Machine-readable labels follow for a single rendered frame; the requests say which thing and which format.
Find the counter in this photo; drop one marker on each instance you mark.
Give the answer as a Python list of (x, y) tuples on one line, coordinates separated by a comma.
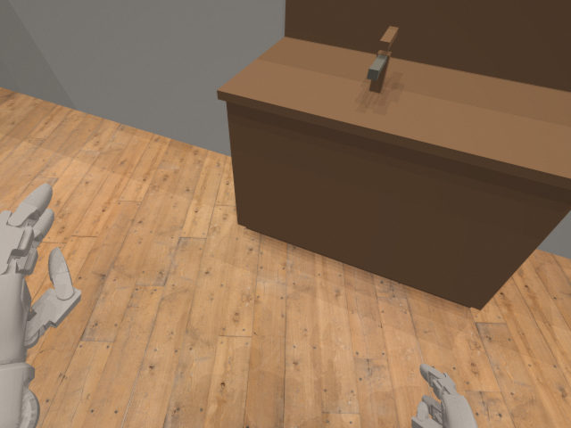
[(445, 174)]

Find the robot left hand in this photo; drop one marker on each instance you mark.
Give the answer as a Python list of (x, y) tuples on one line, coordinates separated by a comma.
[(20, 234)]

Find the robot left forearm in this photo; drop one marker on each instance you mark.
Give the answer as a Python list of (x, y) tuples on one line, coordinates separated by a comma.
[(19, 406)]

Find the tap lever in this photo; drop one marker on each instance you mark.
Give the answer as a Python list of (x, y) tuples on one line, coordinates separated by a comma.
[(375, 69)]

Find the robot right hand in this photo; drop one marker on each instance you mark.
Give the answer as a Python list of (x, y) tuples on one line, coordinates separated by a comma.
[(454, 410)]

